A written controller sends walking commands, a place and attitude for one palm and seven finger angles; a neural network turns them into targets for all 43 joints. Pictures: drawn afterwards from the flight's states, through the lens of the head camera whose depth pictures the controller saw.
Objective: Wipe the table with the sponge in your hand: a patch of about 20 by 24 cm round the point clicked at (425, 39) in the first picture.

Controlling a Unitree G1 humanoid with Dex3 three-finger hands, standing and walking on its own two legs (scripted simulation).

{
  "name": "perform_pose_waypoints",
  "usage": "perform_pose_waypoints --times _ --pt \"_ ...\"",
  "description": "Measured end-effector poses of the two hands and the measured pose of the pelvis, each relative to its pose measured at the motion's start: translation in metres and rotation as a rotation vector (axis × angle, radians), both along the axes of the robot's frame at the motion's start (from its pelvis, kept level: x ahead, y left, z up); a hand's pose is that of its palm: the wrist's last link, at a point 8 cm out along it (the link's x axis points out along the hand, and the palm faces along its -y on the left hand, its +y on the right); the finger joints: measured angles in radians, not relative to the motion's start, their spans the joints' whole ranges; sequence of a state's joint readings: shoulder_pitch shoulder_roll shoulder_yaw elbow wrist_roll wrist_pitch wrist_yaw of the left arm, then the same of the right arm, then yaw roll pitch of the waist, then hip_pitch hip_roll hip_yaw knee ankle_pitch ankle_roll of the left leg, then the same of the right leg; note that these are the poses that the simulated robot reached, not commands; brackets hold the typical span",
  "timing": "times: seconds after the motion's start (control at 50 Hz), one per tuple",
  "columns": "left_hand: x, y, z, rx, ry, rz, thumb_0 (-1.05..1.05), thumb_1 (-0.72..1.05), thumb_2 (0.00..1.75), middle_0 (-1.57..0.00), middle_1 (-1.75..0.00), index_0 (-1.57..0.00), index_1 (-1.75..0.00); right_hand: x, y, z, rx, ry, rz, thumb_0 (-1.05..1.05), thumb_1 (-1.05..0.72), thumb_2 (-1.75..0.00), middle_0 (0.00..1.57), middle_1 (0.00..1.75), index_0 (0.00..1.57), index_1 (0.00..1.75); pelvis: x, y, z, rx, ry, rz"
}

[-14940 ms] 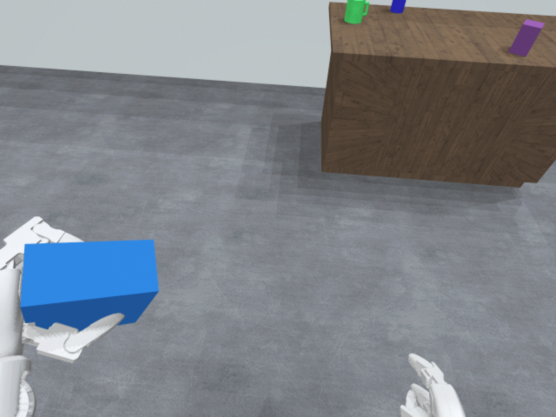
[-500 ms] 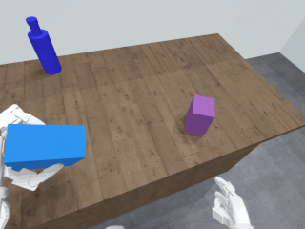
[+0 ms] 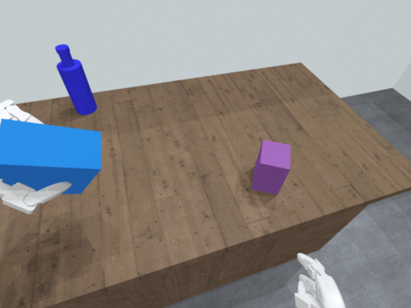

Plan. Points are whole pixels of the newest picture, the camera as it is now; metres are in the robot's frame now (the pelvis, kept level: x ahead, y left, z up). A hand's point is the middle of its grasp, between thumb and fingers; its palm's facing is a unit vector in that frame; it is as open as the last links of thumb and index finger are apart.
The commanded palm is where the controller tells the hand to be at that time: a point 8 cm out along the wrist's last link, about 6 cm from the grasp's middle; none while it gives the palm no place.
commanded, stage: turn the palm down, sponge in hand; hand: left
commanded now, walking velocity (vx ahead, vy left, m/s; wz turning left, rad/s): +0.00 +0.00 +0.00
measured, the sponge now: (62, 164) +0.26 +0.26 +0.18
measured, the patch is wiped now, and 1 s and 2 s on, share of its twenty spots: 0.00 0.00 0.00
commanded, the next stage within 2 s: none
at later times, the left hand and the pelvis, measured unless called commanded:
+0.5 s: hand (62, 208) +0.21 +0.25 +0.14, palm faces +0.24 -0.59 -0.78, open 10.0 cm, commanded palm +0.17 +0.27 +0.19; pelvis +0.01 -0.05 -0.01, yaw +3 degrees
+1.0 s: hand (61, 207) +0.21 +0.25 +0.14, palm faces +0.21 -0.35 -0.91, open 10.0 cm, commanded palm +0.19 +0.26 +0.19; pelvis +0.02 -0.03 -0.01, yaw +2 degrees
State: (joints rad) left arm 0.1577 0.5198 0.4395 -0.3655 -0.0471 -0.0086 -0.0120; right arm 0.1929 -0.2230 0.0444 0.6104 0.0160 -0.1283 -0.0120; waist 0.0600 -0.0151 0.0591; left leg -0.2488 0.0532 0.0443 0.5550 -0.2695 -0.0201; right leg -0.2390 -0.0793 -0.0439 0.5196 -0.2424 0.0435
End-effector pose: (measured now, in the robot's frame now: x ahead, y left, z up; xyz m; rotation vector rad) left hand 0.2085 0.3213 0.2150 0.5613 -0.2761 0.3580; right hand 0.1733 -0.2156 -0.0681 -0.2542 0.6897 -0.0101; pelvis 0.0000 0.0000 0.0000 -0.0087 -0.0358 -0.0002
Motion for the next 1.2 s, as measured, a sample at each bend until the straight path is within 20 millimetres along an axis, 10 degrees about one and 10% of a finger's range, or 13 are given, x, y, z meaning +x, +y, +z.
perform_pose_waypoints --times 0.16,0.28,0.42,0.72,1.2 --pt "-0.036 -0.047 -0.046 0.056 0.280 -0.049 0.00 -0.48 1.02 -0.74 -1.36 -0.73 -1.36 0.032 -0.010 0.011 0.022 -0.117 0.023 0.01 -0.90 -0.89 0.21 0.30 0.21 0.30 0.001 -0.017 -0.004 0.008 0.017 0.008" --pt "-0.056 -0.051 -0.035 0.156 0.145 0.050 0.00 -0.48 1.02 -0.74 -1.36 -0.74 -1.36 0.043 -0.024 0.000 -0.025 -0.082 0.078 0.01 -0.90 -0.89 0.21 0.30 0.21 0.30 0.000 -0.036 -0.010 -0.001 0.032 0.050" --pt "-0.043 -0.035 -0.033 0.217 0.284 0.165 0.00 -0.48 1.02 -0.74 -1.36 -0.74 -1.36 0.040 -0.040 -0.013 -0.012 -0.043 0.034 0.01 -0.90 -0.89 0.21 0.30 0.21 0.30 0.003 -0.048 -0.009 0.003 0.024 0.061" --pt "-0.028 -0.070 -0.016 0.426 0.304 0.105 0.00 -0.48 1.02 -0.74 -1.36 -0.73 -1.36 0.028 -0.067 -0.026 -0.008 0.008 -0.070 0.01 -0.91 -0.89 0.20 0.30 0.21 0.30 0.020 -0.049 -0.010 0.010 0.052 0.035" --pt "-0.018 -0.040 -0.029 0.606 0.486 0.257 0.00 -0.48 1.02 -0.74 -1.35 -0.74 -1.36 0.056 -0.014 -0.006 0.034 -0.056 -0.041 0.01 -0.90 -0.89 0.21 0.30 0.17 0.29 0.015 -0.020 0.001 0.007 0.008 0.027"
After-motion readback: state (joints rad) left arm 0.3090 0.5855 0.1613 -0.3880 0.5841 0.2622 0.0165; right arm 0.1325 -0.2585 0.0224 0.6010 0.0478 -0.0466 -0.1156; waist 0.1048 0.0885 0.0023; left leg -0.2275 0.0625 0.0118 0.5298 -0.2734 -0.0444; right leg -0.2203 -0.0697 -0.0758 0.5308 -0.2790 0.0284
